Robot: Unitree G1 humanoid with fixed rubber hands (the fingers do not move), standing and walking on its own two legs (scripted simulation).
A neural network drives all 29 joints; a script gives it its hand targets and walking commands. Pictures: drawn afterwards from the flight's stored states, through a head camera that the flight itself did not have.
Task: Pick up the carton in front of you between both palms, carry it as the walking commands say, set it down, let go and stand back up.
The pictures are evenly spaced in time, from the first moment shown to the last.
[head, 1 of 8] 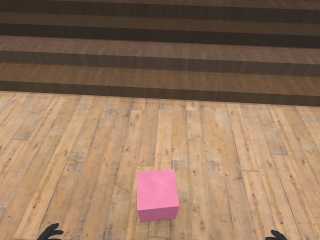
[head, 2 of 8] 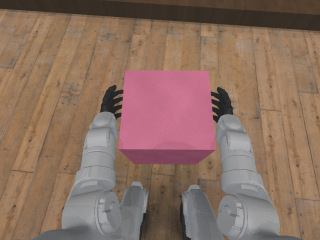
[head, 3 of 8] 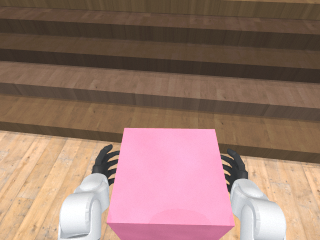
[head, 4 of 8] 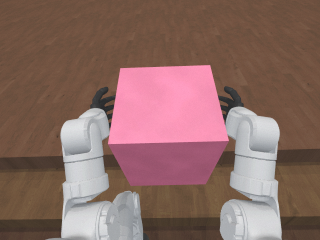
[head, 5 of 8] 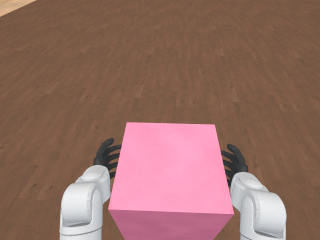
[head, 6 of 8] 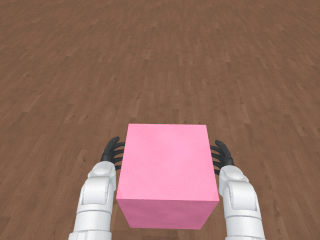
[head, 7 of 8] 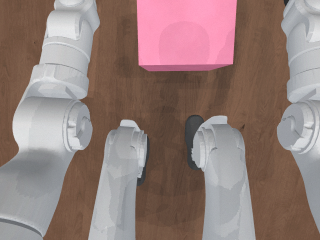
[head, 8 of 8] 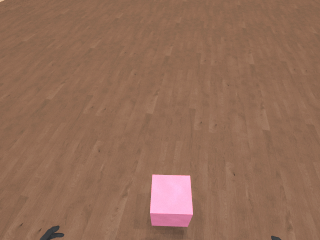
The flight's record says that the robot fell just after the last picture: no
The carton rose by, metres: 1.75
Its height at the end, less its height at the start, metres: +1.02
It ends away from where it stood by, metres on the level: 5.86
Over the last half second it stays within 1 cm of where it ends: yes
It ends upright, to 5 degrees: yes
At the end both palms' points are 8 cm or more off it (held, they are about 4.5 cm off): yes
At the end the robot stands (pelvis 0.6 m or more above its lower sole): yes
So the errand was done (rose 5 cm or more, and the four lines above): yes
